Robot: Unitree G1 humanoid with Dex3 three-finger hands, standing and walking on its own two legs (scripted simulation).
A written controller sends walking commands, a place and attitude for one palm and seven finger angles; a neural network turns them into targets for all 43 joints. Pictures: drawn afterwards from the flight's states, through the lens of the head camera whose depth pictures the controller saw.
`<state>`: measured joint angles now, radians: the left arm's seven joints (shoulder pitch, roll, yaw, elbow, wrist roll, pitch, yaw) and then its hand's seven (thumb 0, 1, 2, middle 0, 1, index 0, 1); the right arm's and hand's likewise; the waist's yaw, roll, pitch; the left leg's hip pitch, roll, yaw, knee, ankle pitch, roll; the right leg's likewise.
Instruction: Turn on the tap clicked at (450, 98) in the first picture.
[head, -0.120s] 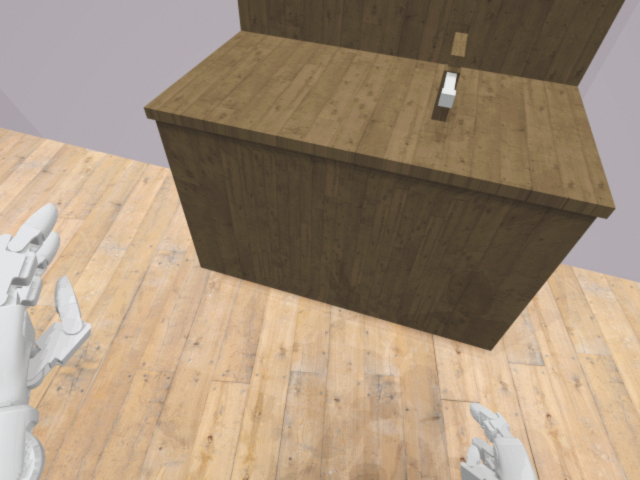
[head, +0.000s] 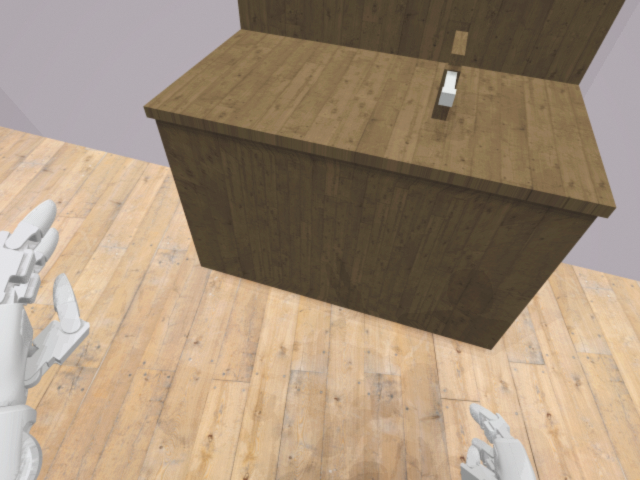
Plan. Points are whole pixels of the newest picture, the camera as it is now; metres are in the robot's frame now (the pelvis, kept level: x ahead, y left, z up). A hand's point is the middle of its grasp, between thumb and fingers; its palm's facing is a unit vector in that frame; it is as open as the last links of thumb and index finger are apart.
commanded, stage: stand and wait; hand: left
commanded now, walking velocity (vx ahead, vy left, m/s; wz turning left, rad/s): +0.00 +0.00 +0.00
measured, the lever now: (447, 96) +0.82 -0.20 +0.09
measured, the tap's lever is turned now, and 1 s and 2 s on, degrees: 0 0 0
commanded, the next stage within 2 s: look at it before walking up in 0.14 s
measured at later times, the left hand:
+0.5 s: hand (76, 337) +0.20 +0.24 +0.15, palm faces +0.39 -0.84 -0.37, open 7.4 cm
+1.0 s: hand (157, 317) +0.23 +0.18 +0.15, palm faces +0.21 -0.89 -0.40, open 7.4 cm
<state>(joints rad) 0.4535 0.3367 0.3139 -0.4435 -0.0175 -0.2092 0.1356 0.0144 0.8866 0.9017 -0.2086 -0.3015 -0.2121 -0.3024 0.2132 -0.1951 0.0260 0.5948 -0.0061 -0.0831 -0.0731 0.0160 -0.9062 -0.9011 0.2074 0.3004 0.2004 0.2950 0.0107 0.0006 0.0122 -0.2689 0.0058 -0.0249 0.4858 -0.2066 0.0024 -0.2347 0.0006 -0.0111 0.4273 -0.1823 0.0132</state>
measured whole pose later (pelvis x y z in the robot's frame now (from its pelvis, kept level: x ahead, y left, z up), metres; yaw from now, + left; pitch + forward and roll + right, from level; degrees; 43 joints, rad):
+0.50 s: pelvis -0.01 +0.00 +0.00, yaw -1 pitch -1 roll -1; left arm 0.47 0.34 0.32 -0.43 -0.02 -0.21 0.14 0.01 0.89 0.90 -0.21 -0.30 -0.21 -0.30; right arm 0.22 -0.20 0.02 0.60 0.00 -0.08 -0.07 0.02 -0.91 -0.90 0.21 0.30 0.20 0.29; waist 0.02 0.01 0.01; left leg -0.27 0.02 -0.01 0.48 -0.20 0.00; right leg -0.24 0.01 0.00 0.41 -0.16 0.01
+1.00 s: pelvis -0.03 -0.01 -0.02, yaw -12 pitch +1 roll +2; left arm 0.47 0.35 0.36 -0.52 -0.04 -0.18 0.14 0.01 0.88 0.90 -0.21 -0.30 -0.21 -0.30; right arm 0.18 -0.22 -0.01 0.56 0.00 0.02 -0.03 0.02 -0.91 -0.90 0.21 0.30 0.20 0.29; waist 0.02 -0.04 0.05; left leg -0.33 0.02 0.08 0.62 -0.30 -0.02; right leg -0.45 0.09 0.19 0.64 -0.19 0.00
